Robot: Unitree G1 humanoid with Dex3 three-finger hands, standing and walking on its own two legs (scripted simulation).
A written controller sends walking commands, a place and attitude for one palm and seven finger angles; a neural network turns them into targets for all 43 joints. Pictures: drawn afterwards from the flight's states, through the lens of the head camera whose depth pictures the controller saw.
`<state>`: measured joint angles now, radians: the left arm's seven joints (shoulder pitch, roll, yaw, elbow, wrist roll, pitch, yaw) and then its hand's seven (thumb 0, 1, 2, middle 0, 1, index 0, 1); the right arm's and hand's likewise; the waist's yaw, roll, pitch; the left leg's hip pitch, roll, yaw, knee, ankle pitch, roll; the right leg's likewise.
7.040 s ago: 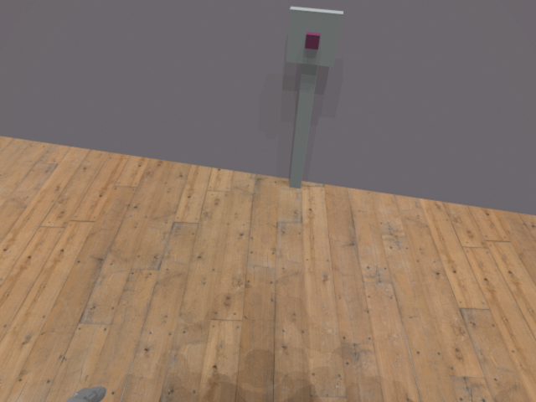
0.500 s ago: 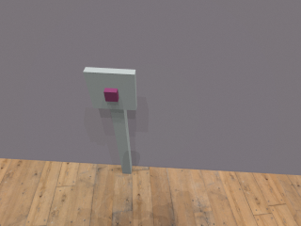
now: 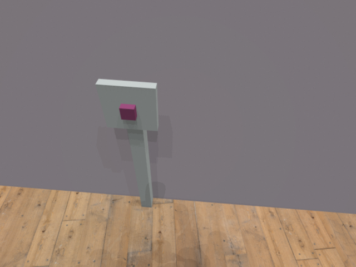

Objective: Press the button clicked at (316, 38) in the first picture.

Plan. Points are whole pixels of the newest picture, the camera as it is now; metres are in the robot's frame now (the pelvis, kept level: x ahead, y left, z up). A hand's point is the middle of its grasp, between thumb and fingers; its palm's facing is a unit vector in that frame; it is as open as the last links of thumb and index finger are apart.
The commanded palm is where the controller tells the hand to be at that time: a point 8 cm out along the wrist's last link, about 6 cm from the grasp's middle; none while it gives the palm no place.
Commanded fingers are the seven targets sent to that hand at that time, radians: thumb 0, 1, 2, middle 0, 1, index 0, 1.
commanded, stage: shuffle to correct the standing spot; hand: left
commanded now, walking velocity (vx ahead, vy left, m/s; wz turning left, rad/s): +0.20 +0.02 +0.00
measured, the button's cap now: (128, 111) +0.56 +0.20 +0.02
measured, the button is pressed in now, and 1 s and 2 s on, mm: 0 0 0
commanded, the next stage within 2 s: come to a stop and stand still in 0.14 s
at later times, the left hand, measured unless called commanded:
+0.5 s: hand out of the picture +0.05 +0.17 -0.19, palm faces +0.08 -0.99 -0.12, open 7.3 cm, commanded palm none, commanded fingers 0.00 0.90 0.90 -0.20 -0.30 -0.20 -0.30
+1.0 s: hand out of the picture +0.11 +0.16 -0.16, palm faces +0.01 -0.97 -0.23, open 7.2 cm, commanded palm none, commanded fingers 0.00 0.90 0.90 -0.20 -0.30 -0.20 -0.30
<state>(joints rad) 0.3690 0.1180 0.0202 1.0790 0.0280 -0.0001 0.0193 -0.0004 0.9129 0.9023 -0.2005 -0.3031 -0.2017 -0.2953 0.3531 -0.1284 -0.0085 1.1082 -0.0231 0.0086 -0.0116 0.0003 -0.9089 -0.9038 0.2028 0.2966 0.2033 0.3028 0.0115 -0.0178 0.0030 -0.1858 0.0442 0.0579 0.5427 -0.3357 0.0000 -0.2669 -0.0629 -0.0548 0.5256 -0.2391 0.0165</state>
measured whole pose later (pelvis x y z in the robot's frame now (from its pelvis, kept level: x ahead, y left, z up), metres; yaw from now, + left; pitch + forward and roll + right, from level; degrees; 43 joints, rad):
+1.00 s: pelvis +0.06 -0.02 +0.00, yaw -1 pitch -1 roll +1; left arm 0.25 0.17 0.02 1.03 0.02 -0.01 0.04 0.00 0.95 0.90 -0.20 -0.30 -0.20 -0.30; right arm 0.24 -0.15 -0.02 1.11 -0.02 0.01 -0.03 0.00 -0.93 -0.90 0.20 0.30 0.20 0.30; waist -0.01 0.00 0.03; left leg -0.20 0.06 0.11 0.46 -0.23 -0.03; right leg -0.19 -0.01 -0.09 0.49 -0.29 -0.03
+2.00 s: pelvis +0.02 +0.03 +0.00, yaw +0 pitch -2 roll -1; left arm 0.37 0.16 0.00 1.05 0.03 0.00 0.03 0.00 0.91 0.90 -0.20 -0.30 -0.20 -0.29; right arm 0.32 -0.15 0.00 1.05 -0.02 0.01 -0.01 0.00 -0.91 -0.90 0.20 0.30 0.20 0.30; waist 0.00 -0.02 -0.01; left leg -0.28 0.00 0.09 0.49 -0.19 0.05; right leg -0.25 -0.07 -0.08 0.50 -0.23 0.02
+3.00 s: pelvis +0.04 +0.03 +0.00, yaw -1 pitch -1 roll +0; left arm 0.27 0.20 -0.01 1.01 0.03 0.00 0.03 0.00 0.92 0.90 -0.20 -0.30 -0.20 -0.30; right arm 0.26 -0.20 -0.01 0.99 -0.02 0.00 -0.01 0.00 -0.93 -0.90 0.20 0.30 0.20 0.30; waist -0.01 0.04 0.00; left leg -0.25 0.00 0.11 0.52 -0.25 0.04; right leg -0.24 -0.04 -0.01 0.55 -0.29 0.02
